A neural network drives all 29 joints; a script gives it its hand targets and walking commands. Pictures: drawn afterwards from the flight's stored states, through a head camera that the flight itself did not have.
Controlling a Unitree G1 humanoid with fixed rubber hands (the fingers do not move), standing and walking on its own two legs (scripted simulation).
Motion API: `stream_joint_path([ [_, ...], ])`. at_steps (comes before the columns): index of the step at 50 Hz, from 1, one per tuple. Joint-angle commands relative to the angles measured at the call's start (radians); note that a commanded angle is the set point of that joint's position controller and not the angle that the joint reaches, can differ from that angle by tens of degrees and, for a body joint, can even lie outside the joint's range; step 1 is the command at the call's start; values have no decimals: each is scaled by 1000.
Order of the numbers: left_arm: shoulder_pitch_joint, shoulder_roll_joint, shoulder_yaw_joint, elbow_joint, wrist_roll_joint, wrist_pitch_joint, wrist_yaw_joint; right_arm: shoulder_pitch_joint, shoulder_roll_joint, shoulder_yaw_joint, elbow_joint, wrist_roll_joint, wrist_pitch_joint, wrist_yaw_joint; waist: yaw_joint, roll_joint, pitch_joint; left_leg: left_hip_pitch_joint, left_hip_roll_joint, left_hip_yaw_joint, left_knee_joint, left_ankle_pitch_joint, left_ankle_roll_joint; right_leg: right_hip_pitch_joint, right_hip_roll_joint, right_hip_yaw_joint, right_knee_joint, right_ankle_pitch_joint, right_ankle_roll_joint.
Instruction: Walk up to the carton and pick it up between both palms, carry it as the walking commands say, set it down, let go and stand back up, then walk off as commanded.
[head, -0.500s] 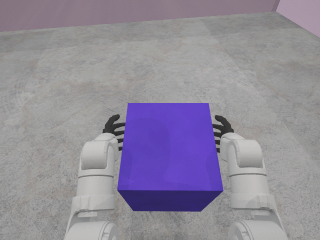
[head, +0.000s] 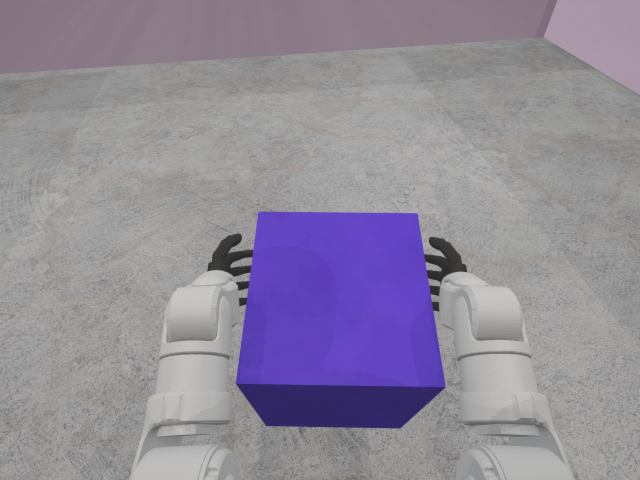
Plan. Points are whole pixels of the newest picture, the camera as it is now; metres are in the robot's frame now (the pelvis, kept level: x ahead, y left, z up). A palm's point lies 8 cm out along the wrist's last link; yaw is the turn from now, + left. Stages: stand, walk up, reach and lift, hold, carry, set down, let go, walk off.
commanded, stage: carry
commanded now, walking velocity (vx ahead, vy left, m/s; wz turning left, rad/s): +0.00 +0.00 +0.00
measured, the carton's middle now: (335, 329) +0.32 +0.00 +0.01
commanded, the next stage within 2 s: hold in 1.26 s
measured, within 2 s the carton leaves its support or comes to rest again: neither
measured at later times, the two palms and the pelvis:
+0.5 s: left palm (213, 314) +0.32 +0.16 +0.06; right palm (441, 316) +0.31 -0.13 +0.06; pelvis +0.00 +0.01 +0.00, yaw +0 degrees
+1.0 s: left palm (206, 299) +0.32 +0.16 +0.08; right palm (439, 302) +0.32 -0.13 +0.08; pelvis +0.00 +0.02 +0.00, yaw +0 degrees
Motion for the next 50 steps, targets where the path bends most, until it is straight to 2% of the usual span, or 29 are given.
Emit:
stream_joint_path([
  [1,-563,-913,-568,-122,-328,-2,-197,-666,871,563,-156,339,-20,225,4,46,-476,145,118,-115,-59,129,24,184,-171,164,-75,126,-2],
  [2,-393,-882,-407,154,-175,-32,-203,-505,829,410,84,189,-51,237,5,21,-459,152,129,-122,-63,146,29,172,-164,151,-64,117,-6],
  [3,-500,-920,-501,-34,-250,-38,-204,-622,873,488,-89,276,-56,245,5,41,-449,172,139,-115,-70,183,31,161,-158,148,-61,121,3],
  [6,-611,-896,-458,2,-233,-86,-204,-664,877,444,9,252,-100,245,2,39,-403,145,129,-111,-77,119,23,119,-160,151,-77,74,7],
  [8,-485,-922,-456,6,-219,-92,-213,-560,885,442,-21,226,-108,241,0,-28,-373,110,139,-112,-94,53,17,119,-149,147,-94,8,10],
  [11,-538,-959,-579,-150,-320,-72,-208,-725,880,578,-299,332,-102,228,0,-22,-395,90,119,-102,-72,9,16,152,-176,168,-110,36,4],
  [13,-490,-911,-495,9,-244,-79,-207,-664,833,510,-138,250,-104,226,1,-15,-396,121,130,-119,-91,3,21,136,-162,157,-103,0,-2],
  [16,-461,-907,-561,-83,-281,-64,-201,-573,836,545,-158,279,-83,230,5,52,-415,153,123,-109,-93,56,28,123,-161,152,-91,22,-3],
  [18,-405,-873,-438,97,-176,-93,-208,-477,824,421,57,171,-110,240,4,35,-397,141,121,-108,-87,42,24,116,-163,161,-91,22,-2],
  [20,-497,-883,-517,-58,-240,-99,-205,-564,850,508,-75,251,-110,243,6,38,-359,99,136,-134,-132,-19,29,109,-149,146,-94,-63,7],
  [21,-347,-886,-458,35,-174,-102,-210,-411,846,433,19,185,-115,252,7,42,-342,87,148,-142,-155,-43,31,100,-148,147,-81,-69,8],
  [22,-489,-851,-429,89,-162,-144,-210,-524,840,408,104,166,-154,250,7,21,-337,91,135,-132,-146,-57,33,92,-146,149,-77,-65,6],
  [26,-574,-924,-560,-148,-287,-145,-205,-686,876,550,-217,297,-167,238,3,27,-370,101,140,-132,-138,-6,25,123,-143,138,-74,-35,14],
  [27,-622,-916,-541,-87,-269,-147,-199,-743,862,529,-171,282,-169,236,5,35,-382,114,142,-129,-137,-2,27,124,-146,140,-67,-37,10],
  [30,-353,-925,-560,-76,-260,-95,-195,-581,824,562,-254,276,-122,227,9,0,-422,120,142,-128,-121,18,32,149,-151,146,-73,-4,4],
  [32,-362,-895,-549,-66,-245,-83,-193,-548,829,553,-183,270,-98,237,7,9,-422,153,142,-137,-123,9,41,129,-147,152,-75,-20,-4],
  [34,-481,-893,-614,-154,-314,-53,-191,-615,824,607,-247,317,-73,227,6,-17,-440,157,127,-120,-91,86,39,144,-162,157,-75,62,-5],
  [36,-328,-891,-572,-158,-266,-34,-198,-399,866,568,-157,272,-43,236,6,5,-437,144,125,-115,-94,94,32,157,-169,156,-80,68,-2],
  [37,-411,-861,-518,-65,-231,-57,-201,-526,822,524,-128,246,-70,241,5,-11,-450,137,127,-124,-97,87,37,164,-157,144,-68,50,6],
  [38,-391,-856,-475,-11,-194,-69,-202,-408,832,457,16,191,-77,246,4,18,-417,137,126,-118,-96,111,38,138,-164,154,-71,62,-1],
  [40,-349,-867,-503,-79,-204,-78,-205,-395,863,497,-57,225,-83,253,7,3,-385,125,134,-119,-108,38,42,122,-157,138,-89,1,6],
  [41,-523,-873,-584,-177,-280,-89,-203,-630,843,586,-218,306,-101,246,4,0,-368,123,129,-116,-109,34,30,100,-163,158,-101,7,6],
  [42,-552,-886,-560,-90,-269,-86,-209,-668,852,566,-168,294,-105,245,5,-31,-329,99,125,-116,-106,28,29,87,-155,145,-102,-11,16],
  [44,-509,-884,-505,-15,-226,-93,-209,-609,841,494,-71,230,-115,238,5,14,-310,91,122,-125,-129,-35,29,86,-162,159,-114,-51,4],
  [45,-442,-894,-520,-25,-231,-96,-207,-575,834,518,-125,243,-121,235,9,48,-330,75,131,-141,-144,-63,35,104,-158,146,-101,-74,5],
  [47,-559,-907,-635,-226,-341,-66,-199,-665,872,642,-295,353,-89,229,6,-27,-350,99,127,-127,-114,-40,31,117,-162,159,-118,-50,-1],
  [48,-651,-919,-637,-207,-356,-60,-199,-726,877,622,-256,355,-80,230,4,21,-367,119,113,-115,-122,-32,24,113,-159,156,-103,-60,0],
  [49,-377,-894,-526,-51,-242,-47,-204,-490,854,527,-119,255,-70,236,8,-5,-355,128,116,-109,-95,-10,26,113,-169,163,-116,-15,-6],
  [50,-394,-900,-527,-19,-247,-40,-203,-530,839,527,-116,250,-67,231,6,1,-372,136,118,-124,-105,18,34,120,-163,155,-109,-2,-7],
])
